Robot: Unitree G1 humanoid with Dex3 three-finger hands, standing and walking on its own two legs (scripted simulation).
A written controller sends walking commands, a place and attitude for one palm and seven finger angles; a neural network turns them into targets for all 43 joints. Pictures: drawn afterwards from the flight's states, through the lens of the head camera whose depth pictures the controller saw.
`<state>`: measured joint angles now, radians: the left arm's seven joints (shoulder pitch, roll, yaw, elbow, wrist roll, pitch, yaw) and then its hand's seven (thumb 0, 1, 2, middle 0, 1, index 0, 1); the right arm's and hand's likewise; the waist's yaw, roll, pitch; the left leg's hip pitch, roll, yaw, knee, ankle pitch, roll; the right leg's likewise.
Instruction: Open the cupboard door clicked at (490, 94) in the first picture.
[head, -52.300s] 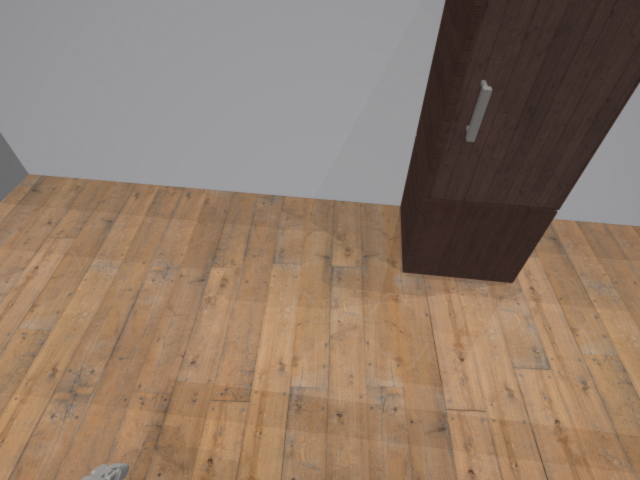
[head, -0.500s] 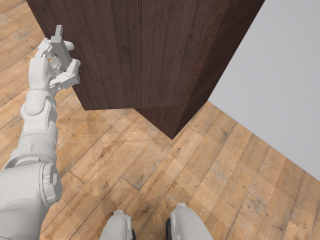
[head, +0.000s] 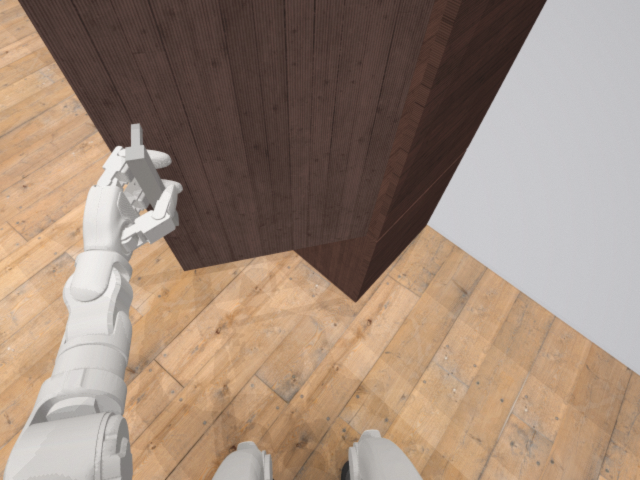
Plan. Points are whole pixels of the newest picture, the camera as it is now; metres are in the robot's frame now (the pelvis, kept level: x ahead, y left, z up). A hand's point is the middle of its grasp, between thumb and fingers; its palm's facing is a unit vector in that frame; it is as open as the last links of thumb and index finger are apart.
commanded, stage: pull the door open along its arc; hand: left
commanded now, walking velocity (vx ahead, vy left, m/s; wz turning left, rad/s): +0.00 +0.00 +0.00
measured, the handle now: (154, 179) +0.49 +0.20 +0.04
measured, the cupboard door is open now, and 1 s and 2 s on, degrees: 56 90 92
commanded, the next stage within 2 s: open thumb and fingers to let go in 0.68 s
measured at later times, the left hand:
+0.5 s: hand (225, 297) +0.32 +0.10 +0.05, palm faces +0.41 -0.91 +0.01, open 6.6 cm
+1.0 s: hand (268, 334) +0.28 +0.05 +0.05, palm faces +0.41 -0.91 -0.02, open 7.0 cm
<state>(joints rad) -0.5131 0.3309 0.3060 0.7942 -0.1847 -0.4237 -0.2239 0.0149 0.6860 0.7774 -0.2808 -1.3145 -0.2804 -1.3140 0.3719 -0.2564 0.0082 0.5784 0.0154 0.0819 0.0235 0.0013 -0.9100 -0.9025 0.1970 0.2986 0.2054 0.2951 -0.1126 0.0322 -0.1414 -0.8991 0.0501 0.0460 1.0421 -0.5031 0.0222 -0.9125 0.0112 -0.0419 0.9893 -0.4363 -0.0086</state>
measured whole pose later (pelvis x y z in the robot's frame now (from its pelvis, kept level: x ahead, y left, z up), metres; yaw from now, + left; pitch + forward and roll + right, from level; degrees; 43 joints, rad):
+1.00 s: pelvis +0.00 -0.04 +0.00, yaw +5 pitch +14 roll +1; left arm 0.13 -0.09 -0.23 0.16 0.09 -0.33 0.55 0.00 0.51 0.73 -0.35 -1.31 -0.36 -1.31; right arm 0.19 -0.18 0.00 0.57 -0.08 -0.05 0.01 0.01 -0.91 -0.90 0.20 0.30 0.20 0.30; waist 0.00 0.03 -0.15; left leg -0.78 0.02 -0.02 1.03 -0.49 -0.04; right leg -0.79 -0.02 -0.11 1.05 -0.50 -0.07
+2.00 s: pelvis -0.03 -0.02 -0.01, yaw +4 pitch +12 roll +0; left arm 0.18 0.03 -0.25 0.07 -0.07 -0.34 0.06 -0.01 -0.51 0.30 -0.18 -0.34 -0.14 -0.35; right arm 0.25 -0.23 0.01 0.47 -0.01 -0.08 0.01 0.01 -0.91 -0.90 0.20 0.30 0.20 0.30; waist 0.00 0.05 -0.12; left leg -0.80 0.00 0.00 1.08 -0.49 0.00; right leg -0.81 -0.04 -0.08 1.07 -0.47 -0.03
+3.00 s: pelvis -0.02 -0.01 -0.03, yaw +4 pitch +15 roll -2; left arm 0.60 0.16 -0.07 -0.29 -0.16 -0.36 -0.14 -0.01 -0.50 0.30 -0.15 -0.30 -0.15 -0.30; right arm 0.26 -0.22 0.00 0.38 0.02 -0.08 -0.03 0.01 -0.91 -0.90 0.20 0.30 0.21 0.30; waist 0.01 0.05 -0.16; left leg -0.91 0.02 -0.02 1.22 -0.57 0.00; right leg -0.90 -0.02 -0.10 1.19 -0.54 -0.03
